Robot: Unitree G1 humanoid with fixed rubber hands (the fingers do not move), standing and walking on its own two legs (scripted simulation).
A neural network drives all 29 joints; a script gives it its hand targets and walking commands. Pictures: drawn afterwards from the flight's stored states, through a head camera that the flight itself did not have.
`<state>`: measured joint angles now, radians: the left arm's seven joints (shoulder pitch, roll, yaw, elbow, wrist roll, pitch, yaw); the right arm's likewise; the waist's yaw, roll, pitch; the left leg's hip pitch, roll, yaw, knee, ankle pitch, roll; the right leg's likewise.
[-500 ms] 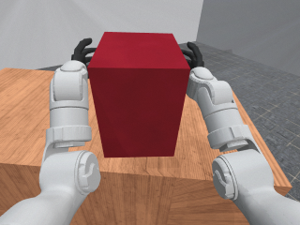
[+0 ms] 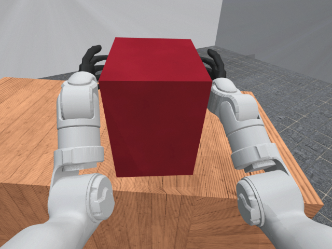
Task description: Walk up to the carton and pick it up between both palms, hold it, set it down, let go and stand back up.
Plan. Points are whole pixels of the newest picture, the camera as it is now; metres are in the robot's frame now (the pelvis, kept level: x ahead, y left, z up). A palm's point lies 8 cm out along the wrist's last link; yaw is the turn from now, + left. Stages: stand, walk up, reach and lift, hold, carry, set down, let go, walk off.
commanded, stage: hold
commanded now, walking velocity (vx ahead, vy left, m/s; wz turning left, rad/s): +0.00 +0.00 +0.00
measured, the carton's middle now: (154, 106) +0.37 +0.00 +0.23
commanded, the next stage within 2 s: set down in 0.12 s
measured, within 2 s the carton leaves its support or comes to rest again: neither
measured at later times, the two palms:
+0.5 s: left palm (87, 64) +0.38 +0.14 +0.32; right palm (216, 74) +0.37 -0.14 +0.31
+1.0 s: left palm (106, 95) +0.41 +0.11 +0.24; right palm (214, 103) +0.39 -0.15 +0.22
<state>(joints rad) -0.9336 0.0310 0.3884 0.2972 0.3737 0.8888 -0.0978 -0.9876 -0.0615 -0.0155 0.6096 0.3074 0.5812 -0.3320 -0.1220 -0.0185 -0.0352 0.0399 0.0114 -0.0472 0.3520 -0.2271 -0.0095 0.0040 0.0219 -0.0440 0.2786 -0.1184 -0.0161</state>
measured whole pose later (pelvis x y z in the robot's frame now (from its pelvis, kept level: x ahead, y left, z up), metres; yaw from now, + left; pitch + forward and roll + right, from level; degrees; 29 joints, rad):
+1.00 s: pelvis +0.01 +0.00 +0.00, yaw +3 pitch -8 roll -1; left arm -0.84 -0.03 0.27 0.31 0.37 0.59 0.01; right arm -0.82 -0.01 -0.13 0.66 0.12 0.08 -0.19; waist -0.17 -0.06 0.08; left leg 0.02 0.00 -0.07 0.35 -0.22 0.00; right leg 0.02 0.01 -0.09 0.23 -0.11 -0.01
